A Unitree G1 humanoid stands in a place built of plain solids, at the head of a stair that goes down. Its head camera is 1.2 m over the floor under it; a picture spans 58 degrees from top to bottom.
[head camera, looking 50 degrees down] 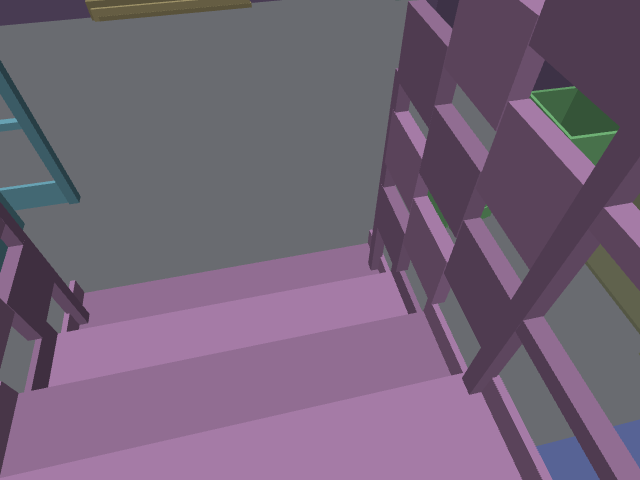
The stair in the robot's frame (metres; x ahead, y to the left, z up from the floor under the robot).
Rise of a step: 0.16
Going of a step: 0.30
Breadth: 1.40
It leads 13 degrees to the left of straight ahead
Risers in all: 4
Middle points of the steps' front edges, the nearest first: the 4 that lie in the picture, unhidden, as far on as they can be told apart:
0.37 0.22 0.00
0.66 0.29 -0.16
0.95 0.36 -0.32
1.24 0.42 -0.48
